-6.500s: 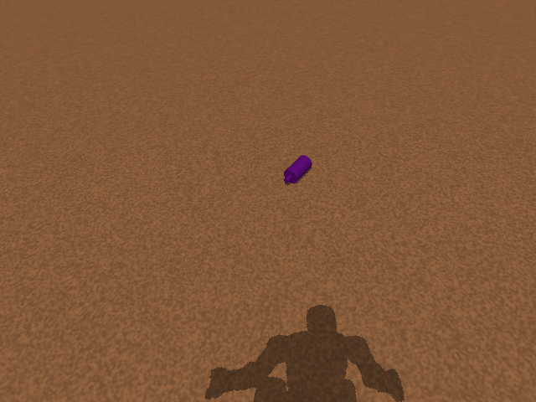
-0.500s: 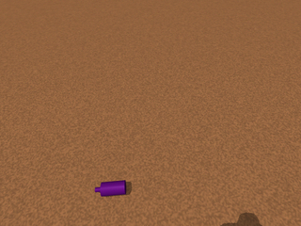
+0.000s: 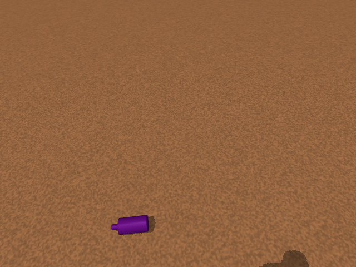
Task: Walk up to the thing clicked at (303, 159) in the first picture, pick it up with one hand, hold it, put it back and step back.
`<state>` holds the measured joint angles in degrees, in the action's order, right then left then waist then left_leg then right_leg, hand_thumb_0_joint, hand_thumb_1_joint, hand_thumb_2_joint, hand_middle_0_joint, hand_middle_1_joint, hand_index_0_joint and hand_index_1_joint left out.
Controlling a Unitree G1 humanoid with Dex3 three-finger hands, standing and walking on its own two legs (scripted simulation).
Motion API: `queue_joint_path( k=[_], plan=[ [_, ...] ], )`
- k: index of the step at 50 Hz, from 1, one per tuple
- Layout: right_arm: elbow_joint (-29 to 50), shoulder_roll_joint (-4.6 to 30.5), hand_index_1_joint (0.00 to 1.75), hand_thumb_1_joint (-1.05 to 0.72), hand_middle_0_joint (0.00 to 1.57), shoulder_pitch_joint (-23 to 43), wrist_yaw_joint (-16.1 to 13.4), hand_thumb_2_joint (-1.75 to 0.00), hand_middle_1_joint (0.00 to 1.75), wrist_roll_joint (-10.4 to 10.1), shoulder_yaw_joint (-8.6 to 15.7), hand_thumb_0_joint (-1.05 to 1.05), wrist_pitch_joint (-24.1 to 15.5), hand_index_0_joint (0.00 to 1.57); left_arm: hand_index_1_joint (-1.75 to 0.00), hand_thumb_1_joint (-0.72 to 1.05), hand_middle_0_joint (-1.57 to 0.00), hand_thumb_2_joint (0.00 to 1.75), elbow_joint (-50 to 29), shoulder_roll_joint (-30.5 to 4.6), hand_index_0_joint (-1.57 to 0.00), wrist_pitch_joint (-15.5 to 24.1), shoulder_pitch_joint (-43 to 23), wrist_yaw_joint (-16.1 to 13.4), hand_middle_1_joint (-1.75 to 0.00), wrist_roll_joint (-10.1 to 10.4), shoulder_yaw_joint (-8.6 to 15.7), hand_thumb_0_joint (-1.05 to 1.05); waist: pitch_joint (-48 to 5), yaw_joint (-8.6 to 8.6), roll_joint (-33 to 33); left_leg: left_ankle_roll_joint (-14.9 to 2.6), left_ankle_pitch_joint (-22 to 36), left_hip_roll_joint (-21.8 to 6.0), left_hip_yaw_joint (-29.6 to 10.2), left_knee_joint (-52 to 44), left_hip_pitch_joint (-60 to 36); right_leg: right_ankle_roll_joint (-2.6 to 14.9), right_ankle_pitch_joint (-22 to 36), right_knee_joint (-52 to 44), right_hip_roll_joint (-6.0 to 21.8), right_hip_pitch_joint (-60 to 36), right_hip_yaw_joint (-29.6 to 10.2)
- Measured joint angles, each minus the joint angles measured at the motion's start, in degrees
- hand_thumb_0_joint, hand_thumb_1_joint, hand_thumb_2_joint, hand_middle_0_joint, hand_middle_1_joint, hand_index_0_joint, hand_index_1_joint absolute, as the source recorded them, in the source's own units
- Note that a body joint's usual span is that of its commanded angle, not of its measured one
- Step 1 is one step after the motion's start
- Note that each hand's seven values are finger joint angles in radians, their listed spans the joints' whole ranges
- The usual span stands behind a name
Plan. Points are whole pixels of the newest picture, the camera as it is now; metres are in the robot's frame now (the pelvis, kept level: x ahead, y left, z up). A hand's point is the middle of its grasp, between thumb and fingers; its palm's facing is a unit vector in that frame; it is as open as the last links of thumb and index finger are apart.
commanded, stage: stand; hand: left
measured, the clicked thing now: (129, 225) +0.47 +0.32 -0.73
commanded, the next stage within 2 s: none
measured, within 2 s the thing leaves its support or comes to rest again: neither
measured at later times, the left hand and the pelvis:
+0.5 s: hand out of the picture +0.06 +0.24 -0.15, palm faces +0.00 -0.94 -0.33, open 7.4 cm; pelvis -0.02 -0.01 +0.01, yaw +2 degrees
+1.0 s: hand out of the picture +0.04 +0.24 -0.15, palm faces +0.01 -0.94 -0.34, open 7.4 cm; pelvis -0.02 -0.02 +0.01, yaw +3 degrees
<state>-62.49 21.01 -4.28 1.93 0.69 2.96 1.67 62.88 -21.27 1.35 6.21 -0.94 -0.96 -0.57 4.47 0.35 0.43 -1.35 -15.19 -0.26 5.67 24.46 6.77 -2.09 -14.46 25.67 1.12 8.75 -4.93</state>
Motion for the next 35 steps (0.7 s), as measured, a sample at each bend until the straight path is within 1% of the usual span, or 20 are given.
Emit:
queue_joint_path(
  k=[3, 6, 13, 20, 35],
  plan=[
    [-0.6, -0.4, 0.3, -0.91, 0.2, 0.0, -0.4, -0.89, 0.3, -0.5, -0.6, 0.01, -0.4, 0.2, -0.3, 0.9, -0.21, 0.89, 0.5, 0.0, -0.2, -0.5, -0.4, 0.1, -0.3, 0.5, 0.0, 0.01, -0.1, 0.4, -0.3, 0.14, 0.9, 0.1, -0.4, -1.5, -0.6, -0.05, 0.9, -1.8, 0.1, -0.9, 0.4],
    [-1.4, -1.0, 0.3, -0.91, 0.2, 0.1, -0.7, -0.89, 0.3, -0.6, -1.2, 0.01, -0.9, 0.2, -0.3, 0.9, -0.21, 0.89, 0.5, 0.3, -0.2, -0.9, -1.1, 0.3, -0.3, 0.8, 0.1, 0.01, -0.2, 0.42, -0.7, 0.28, 2.0, 0.0, -0.7, -3.2, -1.2, -0.01, 2.1, -3.8, 0.0, -1.7, 0.7],
    [-2.2, -1.7, 0.3, -0.91, 0.2, 0.7, -1.1, -0.89, 0.3, -0.5, -1.9, 0.01, -1.5, 0.2, -0.3, 0.91, -0.21, 0.89, 0.8, 1.2, -0.2, -1.0, -1.8, 0.9, -0.3, 0.7, 0.0, 0.01, -0.7, 0.44, -1.3, 0.53, 3.9, -0.1, -1.2, -5.7, -2.0, 0.14, 4.1, -6.9, -0.1, -3.0, 1.3],
    [-2.8, -1.7, 0.3, -0.91, 0.2, 0.5, -1.0, -0.89, 0.3, -0.4, -2.0, 0.01, -1.9, 0.2, -0.3, 0.91, -0.21, 0.89, 1.5, 1.6, -0.2, -0.9, -1.1, 1.2, -0.3, 0.4, 0.2, 0.0, -1.5, 0.28, -1.2, 0.71, 5.1, -0.3, -1.6, -6.8, -2.1, 0.32, 5.3, -8.4, -0.2, -3.4, 1.7],
    [-3.7, -1.3, 0.3, -0.91, 0.2, -1.2, -0.9, -0.89, 0.3, -0.1, -1.8, 0.01, -1.9, 0.2, -0.3, 0.91, -0.21, 0.89, 2.6, 0.9, -0.2, -1.0, 1.5, 1.3, -0.3, 0.3, 0.7, 0.01, -1.5, -0.24, -0.5, 1.04, 5.9, -0.5, -2.4, -7.0, -1.1, 0.71, 5.9, -8.6, -0.4, -2.7, 2.4]
  ],
)
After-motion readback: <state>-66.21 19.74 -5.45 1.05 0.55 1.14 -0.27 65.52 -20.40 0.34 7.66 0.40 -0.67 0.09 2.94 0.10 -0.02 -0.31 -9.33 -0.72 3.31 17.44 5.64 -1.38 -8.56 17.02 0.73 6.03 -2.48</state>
